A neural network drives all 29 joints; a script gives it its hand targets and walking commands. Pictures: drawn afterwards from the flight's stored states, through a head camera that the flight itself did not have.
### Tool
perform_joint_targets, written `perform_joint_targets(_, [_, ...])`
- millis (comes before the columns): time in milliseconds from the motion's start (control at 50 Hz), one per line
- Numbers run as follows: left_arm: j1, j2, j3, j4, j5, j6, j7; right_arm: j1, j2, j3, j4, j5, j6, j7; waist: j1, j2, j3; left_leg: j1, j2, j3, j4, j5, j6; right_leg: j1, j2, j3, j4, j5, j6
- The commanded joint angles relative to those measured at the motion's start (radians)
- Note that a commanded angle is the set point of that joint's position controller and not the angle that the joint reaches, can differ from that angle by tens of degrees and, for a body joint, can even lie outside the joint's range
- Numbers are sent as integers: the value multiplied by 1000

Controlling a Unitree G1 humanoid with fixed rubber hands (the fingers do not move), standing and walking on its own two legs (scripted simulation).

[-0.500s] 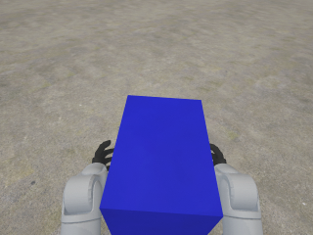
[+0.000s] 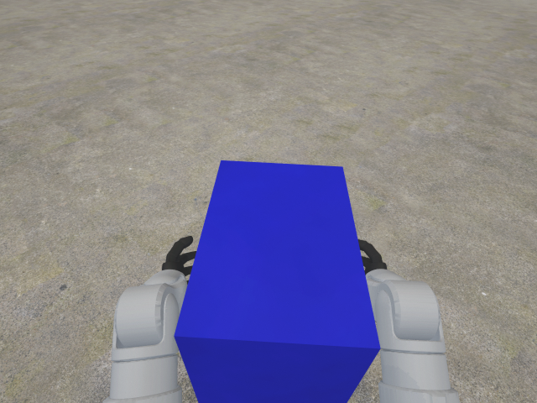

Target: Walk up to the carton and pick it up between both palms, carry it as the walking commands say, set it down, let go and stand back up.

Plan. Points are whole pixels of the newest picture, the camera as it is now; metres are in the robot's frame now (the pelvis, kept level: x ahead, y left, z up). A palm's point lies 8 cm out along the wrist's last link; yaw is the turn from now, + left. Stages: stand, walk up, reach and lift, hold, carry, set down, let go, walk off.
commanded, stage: carry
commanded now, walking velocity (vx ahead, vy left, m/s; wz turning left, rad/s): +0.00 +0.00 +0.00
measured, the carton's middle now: (274, 294) +0.30 +0.00 +0.03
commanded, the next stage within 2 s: none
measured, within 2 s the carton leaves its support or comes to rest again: neither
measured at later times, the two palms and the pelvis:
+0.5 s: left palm (192, 372) +0.16 +0.09 +0.09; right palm (438, 379) +0.16 -0.19 +0.08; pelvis -0.12 -0.04 +0.00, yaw -1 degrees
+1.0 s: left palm out of the picture +0.06 +0.05 +0.08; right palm out of the picture +0.05 -0.23 +0.07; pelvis -0.23 -0.08 +0.00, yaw -3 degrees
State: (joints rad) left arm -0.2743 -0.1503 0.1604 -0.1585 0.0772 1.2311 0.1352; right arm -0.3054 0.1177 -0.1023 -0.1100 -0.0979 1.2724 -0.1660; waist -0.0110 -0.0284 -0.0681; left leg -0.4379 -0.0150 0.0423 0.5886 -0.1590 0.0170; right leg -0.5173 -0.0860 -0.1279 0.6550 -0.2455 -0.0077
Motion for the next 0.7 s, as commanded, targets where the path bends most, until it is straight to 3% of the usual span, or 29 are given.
perform_joint_targets(0, [-595, -998, -696, -72, -404, -29, -283, -638, 998, 608, -134, 424, -69, 301, 31, 238, -367, -133, 256, -261, -425, -555, 52, 286, 37, 34, 201, -72, -5])
perform_joint_targets(40, [-576, -1011, -712, -76, -410, -32, -282, -637, 1000, 631, -159, 423, -67, 299, 31, 166, -377, -31, 177, -110, -287, -375, -4, 254, 50, 4, -30, -64, -12])
perform_joint_targets(60, [-593, -1004, -708, -100, -411, -31, -280, -653, 1003, 636, -174, 427, -66, 297, 23, 78, -392, 38, 142, -60, -176, -293, -3, 247, 26, 40, -170, -93, -15])
perform_joint_targets(80, [-620, -1007, -702, -101, -419, -28, -282, -642, 1005, 646, -170, 418, -66, 293, 8, -50, -382, 104, 103, -39, -67, -173, -9, 191, -67, 178, -310, -203, -26])
perform_joint_targets(100, [-594, -1009, -697, -87, -418, -29, -286, -612, 1004, 648, -164, 404, -71, 290, 2, -132, -360, 83, 47, -28, -4, -98, -26, 146, -144, 304, -364, -349, -57])
perform_joint_targets(120, [-591, -999, -700, -80, -416, -36, -289, -640, 998, 653, -189, 406, -81, 288, 2, -208, -351, 147, 13, 10, 127, -155, -19, 11, -191, 337, -429, -526, -84])
perform_joint_targets(140, [-631, -1002, -722, -121, -442, -30, -293, -683, 1014, 673, -227, 426, -80, 285, 2, -219, -330, 204, -11, 32, 238, -180, -15, -90, -200, 340, -489, -606, -86])
perform_joint_targets(160, [-589, -993, -716, -120, -430, -24, -295, -620, 1027, 657, -209, 409, -79, 284, 2, -187, -322, 228, -14, 22, 263, -180, -4, -120, -196, 305, -500, -591, -72])
perform_joint_targets(200, [-609, -992, -735, -163, -442, -23, -298, -611, 1031, 656, -239, 407, -83, 281, 1, -177, -340, 211, -35, 44, 113, -202, 12, -35, -164, 225, -449, -536, -46])
perform_joint_targets(220, [-596, -995, -726, -152, -446, -21, -295, -610, 1018, 657, -251, 405, -80, 280, 3, -169, -357, 223, -18, 12, 16, -196, 32, 5, -136, 193, -396, -469, -33])
perform_joint_targets(240, [-617, -996, -736, -197, -450, -26, -293, -644, 1022, 667, -289, 415, -85, 280, 8, -120, -386, 239, -10, 0, -113, -203, 41, 70, -119, 174, -354, -396, -15])
perform_joint_targets(260, [-585, -986, -729, -180, -450, -24, -292, -643, 1008, 671, -304, 424, -83, 280, 12, -70, -406, 262, 55, -94, -159, -220, 48, 87, -104, 173, -300, -293, -1])
perform_joint_targets(280, [-618, -965, -723, -198, -449, -22, -289, -648, 976, 662, -311, 430, -86, 281, 8, 80, -398, 212, 121, -226, -221, -424, 83, 61, -45, 122, -266, -272, 52])
perform_joint_targets(300, [-644, -972, -731, -209, -460, -20, -286, -638, 978, 647, -297, 428, -87, 281, 13, 138, -389, 102, 155, -272, -296, -595, 99, 138, -28, 96, -210, -256, 54])
perform_joint_targets(340, [-645, -956, -720, -204, -432, -37, -271, -643, 985, 647, -245, 432, -81, 288, 27, 188, -375, -11, 209, -274, -340, -545, 83, 232, 10, 58, -47, -111, 6])
perform_joint_targets(380, [-488, -991, -709, -123, -409, -43, -279, -550, 978, 639, -244, 403, -92, 288, 32, 125, -423, -32, 155, -154, -235, -325, 43, 345, -10, 73, -83, 8, -18])
perform_joint_targets(400, [-528, -998, -736, -171, -423, -44, -279, -556, 985, 655, -261, 419, -89, 292, 26, 67, -433, -7, 84, -74, -151, -270, 19, 313, -24, 97, -154, -49, -29])
perform_joint_targets(420, [-531, -991, -732, -172, -416, -38, -277, -550, 982, 664, -262, 422, -82, 293, 16, -23, -436, 21, 32, -23, -67, -273, 13, 261, -57, 148, -262, -168, -29])
perform_joint_targets(460, [-615, -964, -722, -121, -414, -29, -275, -660, 959, 684, -236, 437, -75, 290, 18, -211, -406, 171, -98, 88, 299, -265, 0, 29, -205, 303, -551, -545, -43])
perform_joint_targets(480, [-455, -974, -706, -87, -373, -15, -281, -472, 992, 651, -159, 396, -59, 298, 11, -219, -399, 274, -111, 132, 394, -280, 9, -82, -218, 242, -618, -594, -10])
perform_joint_targets(500, [-459, -960, -713, -86, -377, -18, -286, -455, 991, 663, -166, 391, -69, 297, 1, -266, -386, 304, -110, 148, 395, -309, 29, -125, -194, 149, -644, -591, 30])
perform_joint_targets(540, [-512, -967, -720, -93, -389, -19, -296, -504, 994, 664, -199, 382, -82, 293, -22, -224, -380, 311, -128, 218, 126, -337, 61, -30, -113, 13, -607, -527, 136])
perform_joint_targets(560, [-545, -987, -728, -109, -400, -22, -293, -514, 995, 652, -204, 388, -84, 293, -26, -114, -386, 261, -108, 181, -67, -377, 71, 84, -76, -31, -475, -484, 150])
perform_joint_targets(580, [-532, -1001, -732, -117, -404, -28, -290, -525, 994, 648, -229, 392, -91, 297, -28, 47, -361, 77, 26, -47, -318, -501, 115, 233, -26, -42, -237, -366, 143])
perform_joint_targets(600, [-566, -1035, -754, -171, -427, -44, -286, -626, 990, 670, -325, 422, -101, 302, -12, 197, -283, -44, 270, -480, -420, -670, 150, 165, -12, 24, 12, -196, 72])
perform_joint_targets(620, [-582, -1031, -740, -198, -434, -39, -293, -646, 986, 678, -341, 433, -99, 305, 19, 245, -242, -123, 374, -586, -477, -807, 205, 126, 3, 69, 179, -71, 46])
perform_joint_targets(640, [-581, -997, -725, -203, -407, -40, -287, -656, 973, 670, -335, 447, -88, 306, 22, 238, -264, -160, 385, -524, -517, -763, 216, 131, 39, 79, 344, -17, 52])
perform_joint_targets(660, [-578, -975, -716, -193, -399, -47, -271, -718, 967, 671, -362, 488, -77, 311, 27, 196, -299, -100, 350, -434, -509, -640, 183, 81, 74, 70, 411, 0, 43])
perform_joint_targets(680, [-553, -962, -712, -190, -383, -52, -260, -703, 976, 685, -349, 494, -71, 318, 30, 123, -331, -10, 303, -353, -437, -479, 142, 67, 63, 96, 357, 5, 27])
